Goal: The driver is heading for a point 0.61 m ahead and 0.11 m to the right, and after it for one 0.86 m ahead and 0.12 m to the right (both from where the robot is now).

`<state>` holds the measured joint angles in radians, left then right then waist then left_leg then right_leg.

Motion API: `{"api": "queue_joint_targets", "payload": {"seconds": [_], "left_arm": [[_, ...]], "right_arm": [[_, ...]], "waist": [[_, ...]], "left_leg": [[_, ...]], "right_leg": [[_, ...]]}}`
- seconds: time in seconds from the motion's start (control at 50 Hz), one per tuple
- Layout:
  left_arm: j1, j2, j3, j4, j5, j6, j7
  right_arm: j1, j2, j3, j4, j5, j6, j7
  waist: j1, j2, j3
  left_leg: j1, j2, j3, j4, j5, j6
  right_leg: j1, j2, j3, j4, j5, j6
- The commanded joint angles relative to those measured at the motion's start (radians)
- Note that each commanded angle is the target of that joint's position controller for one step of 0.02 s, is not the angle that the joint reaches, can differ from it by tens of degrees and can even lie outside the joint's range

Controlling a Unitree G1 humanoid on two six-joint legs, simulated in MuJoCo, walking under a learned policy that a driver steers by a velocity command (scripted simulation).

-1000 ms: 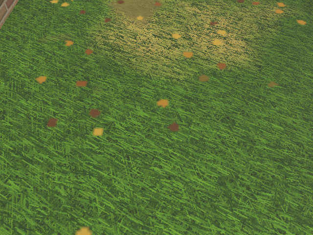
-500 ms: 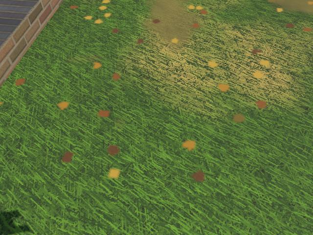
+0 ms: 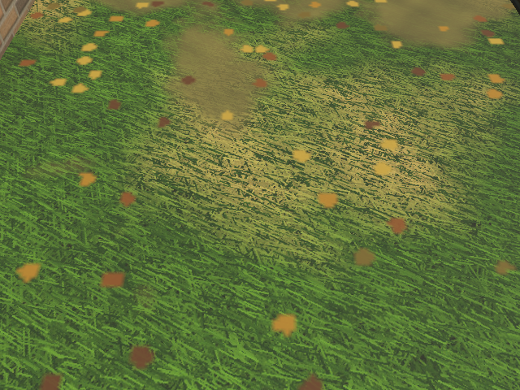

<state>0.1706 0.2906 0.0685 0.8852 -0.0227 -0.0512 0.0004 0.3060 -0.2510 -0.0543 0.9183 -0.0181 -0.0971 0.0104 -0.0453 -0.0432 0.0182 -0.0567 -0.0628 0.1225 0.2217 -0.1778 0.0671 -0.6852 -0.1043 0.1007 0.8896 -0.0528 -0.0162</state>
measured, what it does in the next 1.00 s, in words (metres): walks ahead: right foot, then left foot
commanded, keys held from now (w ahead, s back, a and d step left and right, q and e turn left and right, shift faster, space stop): w+e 0.44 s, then w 0.04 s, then w+q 0.52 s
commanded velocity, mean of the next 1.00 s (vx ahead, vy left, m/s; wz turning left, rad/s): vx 0.50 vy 0.00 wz -0.15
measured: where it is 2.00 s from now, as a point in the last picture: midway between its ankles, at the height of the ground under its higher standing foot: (296, 273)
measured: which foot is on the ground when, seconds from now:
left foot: down 0.00-0.24, up 0.26-0.74, down 0.76-1.00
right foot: up 0.00-0.24, down 0.26-0.78, up 0.80-1.00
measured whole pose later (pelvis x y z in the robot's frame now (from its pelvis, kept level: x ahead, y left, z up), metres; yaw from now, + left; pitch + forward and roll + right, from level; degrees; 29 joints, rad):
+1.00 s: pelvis +0.60 -0.09 +0.00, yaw -7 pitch +1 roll +0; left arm 0.15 0.29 0.05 0.73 0.02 -0.10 0.01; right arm 0.31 -0.27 -0.05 0.80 0.01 -0.07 0.02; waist -0.04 -0.02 0.04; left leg -0.21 -0.12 -0.08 0.34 -0.15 0.10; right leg -0.60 -0.07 0.08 0.93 -0.25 0.03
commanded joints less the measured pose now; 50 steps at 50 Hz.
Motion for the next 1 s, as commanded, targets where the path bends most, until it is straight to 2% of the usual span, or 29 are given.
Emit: {"api": "queue_joint_targets", "payload": {"seconds": [0.02, 0.1, 0.16, 0.2, 0.22, 0.24, 0.26, 0.28, 0.3, 0.32, 0.34, 0.36, 0.38, 0.44, 0.48, 0.52, 0.58, 0.64, 0.7, 0.74, 0.76, 0.78, 0.8, 0.82, 0.84, 0.86, 0.9, 0.94, 1.0], "left_arm": [[-0.048, 0.035, 0.003, -0.063, 0.005, -0.011, -0.013], [-0.166, 0.013, -0.011, -0.124, 0.005, -0.011, -0.035], [-0.200, 0.023, -0.007, -0.169, 0.002, -0.010, -0.057], [-0.145, 0.056, 0.010, -0.177, 0.002, -0.005, -0.066], [-0.054, 0.087, 0.028, -0.162, 0.000, -0.002, -0.066], [0.102, 0.138, 0.059, -0.126, -0.002, -0.001, -0.058], [0.259, 0.229, 0.092, -0.095, -0.001, 0.009, -0.034], [0.233, 0.299, 0.097, -0.104, -0.010, 0.003, -0.030], [0.264, 0.212, 0.073, -0.117, 0.000, -0.004, -0.029], [0.217, 0.166, 0.061, -0.119, 0.007, -0.014, -0.026], [0.148, 0.139, 0.053, -0.133, 0.004, -0.020, -0.026], [0.083, 0.105, 0.042, -0.150, 0.006, -0.020, -0.025], [0.052, 0.087, 0.034, -0.167, 0.017, -0.021, -0.021], [0.054, 0.123, 0.041, -0.176, 0.011, -0.022, -0.005], [0.079, 0.142, 0.045, -0.167, 0.012, -0.022, 0.008], [0.104, 0.125, 0.038, -0.150, 0.012, -0.020, 0.013], [0.166, 0.128, 0.033, -0.116, 0.014, -0.025, 0.008], [0.201, 0.137, 0.034, -0.084, 0.017, -0.023, 0.007], [0.189, 0.154, 0.040, -0.070, 0.019, -0.010, 0.016], [0.146, 0.164, 0.040, -0.081, 0.025, 0.001, 0.022], [0.134, 0.151, 0.031, -0.097, 0.031, 0.005, 0.027], [0.235, 0.081, 0.007, -0.126, 0.045, -0.012, 0.021], [0.249, 0.047, -0.009, -0.111, 0.039, -0.035, 0.009], [0.167, 0.125, 0.005, -0.140, 0.008, -0.060, -0.004], [0.072, 0.134, 0.004, -0.169, -0.009, -0.076, -0.010], [0.022, 0.126, 0.004, -0.181, 0.007, -0.084, -0.008], [0.037, 0.121, 0.014, -0.186, 0.039, -0.076, 0.000], [0.057, 0.098, 0.011, -0.188, 0.042, -0.061, 0.005], [-0.035, 0.069, 0.001, -0.221, 0.042, -0.051, 0.012]], "right_arm": [[-0.062, -0.152, -0.029, -0.059, 0.004, -0.016, -0.016], [0.015, -0.167, -0.035, -0.018, 0.015, 0.006, -0.025], [0.023, -0.185, -0.043, -0.010, 0.025, 0.035, -0.030], [-0.003, -0.213, -0.052, -0.023, 0.028, 0.051, -0.041], [-0.015, -0.222, -0.054, -0.031, 0.027, 0.061, -0.047], [-0.036, -0.221, -0.052, -0.041, 0.030, 0.067, -0.053], [-0.025, -0.196, -0.039, -0.066, 0.014, 0.057, -0.053], [0.072, -0.036, 0.010, -0.108, -0.011, 0.021, -0.026], [-0.045, -0.124, -0.006, -0.121, 0.033, -0.026, -0.008], [-0.135, -0.162, -0.016, -0.151, 0.065, -0.052, 0.001], [-0.147, -0.156, -0.015, -0.149, 0.054, -0.062, -0.004], [-0.151, -0.162, -0.024, -0.139, 0.028, -0.059, -0.011], [-0.133, -0.166, -0.031, -0.138, 0.019, -0.046, -0.011], [-0.130, -0.132, -0.029, -0.153, 0.004, -0.013, -0.015], [-0.195, -0.108, -0.020, -0.174, 0.003, -0.006, -0.016], [-0.243, -0.081, -0.007, -0.175, 0.008, -0.010, -0.005], [-0.325, -0.084, 0.000, -0.195, 0.027, -0.016, 0.008], [-0.375, -0.110, -0.002, -0.221, 0.033, -0.020, 0.021], [-0.339, -0.129, -0.006, -0.227, 0.036, -0.022, 0.040], [-0.170, -0.175, -0.032, -0.183, 0.033, -0.016, 0.040], [-0.026, -0.215, -0.051, -0.149, 0.028, -0.011, 0.035], [0.079, -0.310, -0.074, -0.146, 0.018, -0.008, 0.032], [0.119, -0.261, -0.066, -0.126, 0.043, 0.001, 0.035], [0.076, -0.209, -0.048, -0.139, 0.048, 0.004, 0.032], [0.015, -0.187, -0.043, -0.163, 0.036, 0.008, 0.026], [-0.033, -0.173, -0.037, -0.174, 0.025, 0.010, 0.025], [-0.072, -0.152, -0.027, -0.195, 0.017, 0.009, 0.019], [-0.068, -0.162, -0.032, -0.201, 0.025, 0.013, 0.010], [-0.032, -0.201, -0.047, -0.197, 0.034, 0.017, -0.010]], "waist": [[0.011, 0.093, 0.038], [-0.035, 0.071, 0.077], [-0.024, 0.086, 0.075], [0.025, 0.129, 0.014], [0.078, 0.144, -0.041], [0.164, 0.124, -0.120], [0.217, -0.002, -0.224], [0.091, -0.214, -0.310], [0.169, -0.097, -0.359], [0.173, -0.059, -0.218], [0.125, 0.028, -0.143], [0.087, 0.052, -0.085], [0.053, 0.033, -0.071], [0.026, 0.019, -0.039], [0.046, 0.004, -0.015], [0.078, -0.021, -0.014], [0.130, -0.036, 0.007], [0.143, -0.024, 0.036], [0.106, -0.032, 0.022], [0.011, -0.037, -0.092], [-0.055, -0.001, -0.188], [-0.028, 0.188, -0.324], [-0.037, 0.322, -0.380], [-0.056, 0.224, -0.272], [-0.051, 0.136, -0.159], [-0.022, 0.056, -0.065], [0.033, 0.074, -0.045], [0.052, 0.102, -0.044], [0.030, 0.098, -0.021]], "left_leg": [[-0.060, 0.264, -0.053, -0.140, 0.235, 0.094], [0.081, 0.305, 0.004, -0.109, 0.306, 0.088], [0.196, 0.343, 0.034, -0.015, 0.510, 0.074], [0.222, 0.346, 0.061, 0.124, 0.848, 0.052], [0.206, 0.337, 0.075, 0.260, 0.971, 0.038], [0.116, 0.301, 0.095, 0.466, 0.939, 0.008], [-0.137, 0.251, 0.097, 0.780, 0.601, -0.034], [-0.592, 0.019, -0.026, 1.101, -0.375, -0.094], [-0.715, 0.034, -0.215, 1.185, -0.404, -0.070], [-0.779, 0.089, -0.217, 1.147, -0.306, -0.042], [-0.730, 0.134, -0.213, 1.050, -0.222, -0.035], [-0.664, 0.159, -0.204, 0.963, -0.180, -0.047], [-0.594, 0.176, -0.210, 0.926, -0.150, -0.059], [-0.544, 0.172, -0.180, 0.784, -0.092, -0.112], [-0.541, 0.160, -0.158, 0.629, 0.045, -0.135], [-0.481, 0.143, -0.137, 0.463, 0.223, -0.130], [-0.459, 0.131, -0.128, 0.354, 0.374, -0.102], [-0.565, 0.130, -0.140, 0.306, 0.289, -0.052], [-0.567, 0.108, -0.131, 0.293, 0.145, 0.002], [-0.327, 0.032, -0.073, 0.284, 0.113, 0.046], [-0.099, 0.066, -0.137, 0.292, 0.166, 0.084], [0.275, 0.288, -0.533, 0.291, 0.127, 0.234], [0.441, 0.396, -0.905, 0.115, -0.060, 0.331], [0.387, 0.377, -0.865, 0.074, -0.215, 0.277], [0.249, 0.341, -0.743, 0.058, -0.195, 0.241], [0.100, 0.303, -0.652, 0.035, -0.093, 0.226], [-0.034, 0.248, -0.563, 0.008, 0.092, 0.214], [-0.095, 0.228, -0.506, -0.009, 0.186, 0.222], [-0.164, 0.188, -0.430, -0.020, 0.237, 0.200]], "right_leg": [[0.032, -0.002, -0.036, -0.140, 0.160, 0.004], [-0.013, 0.010, -0.086, -0.257, 0.151, -0.016], [-0.024, 0.038, -0.135, -0.294, 0.021, -0.047], [0.096, 0.099, -0.197, -0.284, -0.085, -0.083], [0.216, 0.137, -0.219, -0.281, -0.123, -0.107], [0.443, 0.171, -0.210, -0.349, -0.071, -0.146], [0.755, 0.031, 0.032, -0.378, -0.080, -0.213], [1.079, -0.209, 0.601, -0.474, -0.219, -0.413], [1.117, -0.224, 0.696, -0.581, -0.280, -0.408], [1.013, -0.191, 0.537, -0.597, -0.201, -0.356], [0.862, -0.144, 0.418, -0.602, -0.105, -0.318], [0.725, -0.105, 0.330, -0.621, -0.006, -0.295], [0.637, -0.081, 0.288, -0.644, 0.059, -0.291], [0.500, -0.050, 0.213, -0.683, 0.159, -0.294], [0.456, -0.018, 0.143, -0.694, 0.181, -0.267], [0.439, 0.022, 0.063, -0.692, 0.154, -0.222], [0.484, -0.012, 0.065, -0.710, 0.043, -0.201], [0.657, -0.084, 0.077, -0.671, 0.096, -0.192], [0.781, -0.125, 0.046, -0.589, 0.323, -0.160], [0.779, -0.084, -0.022, -0.387, 0.674, -0.126], [0.674, -0.042, -0.064, -0.180, 0.637, -0.094], [0.319, 0.083, -0.109, 0.189, 0.244, -0.019], [0.055, 0.207, -0.043, 0.406, -0.466, 0.021], [-0.064, 0.139, 0.042, 0.466, -0.448, -0.002], [-0.081, 0.095, 0.026, 0.428, -0.371, -0.015], [-0.063, 0.064, 0.009, 0.339, -0.322, -0.016], [0.044, 0.028, 0.004, 0.211, -0.268, 0.001], [0.071, 0.024, -0.015, 0.121, -0.255, 0.031], [0.082, 0.043, -0.037, -0.077, -0.091, 0.072]]}}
